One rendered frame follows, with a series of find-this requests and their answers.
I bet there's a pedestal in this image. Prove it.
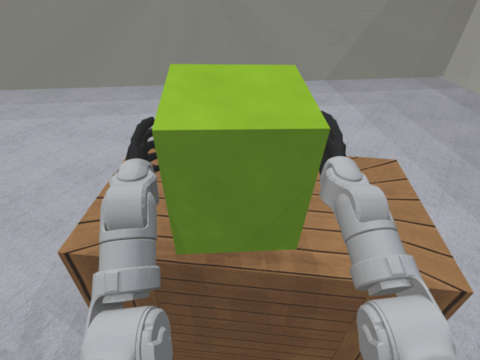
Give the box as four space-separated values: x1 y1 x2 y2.
57 141 473 360

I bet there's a robot right hand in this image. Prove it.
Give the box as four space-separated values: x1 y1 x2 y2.
319 111 346 175

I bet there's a carton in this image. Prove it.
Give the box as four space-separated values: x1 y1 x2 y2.
152 64 331 254

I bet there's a right robot forearm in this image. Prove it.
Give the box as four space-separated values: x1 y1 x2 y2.
319 156 456 353

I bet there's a robot left hand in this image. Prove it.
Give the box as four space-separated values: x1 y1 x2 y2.
126 117 160 173

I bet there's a robot left upper arm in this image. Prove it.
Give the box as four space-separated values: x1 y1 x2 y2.
82 305 173 360

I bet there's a left robot forearm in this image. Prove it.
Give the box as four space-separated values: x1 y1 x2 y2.
80 158 161 360

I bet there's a robot right upper arm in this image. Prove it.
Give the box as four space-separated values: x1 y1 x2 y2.
356 295 459 360

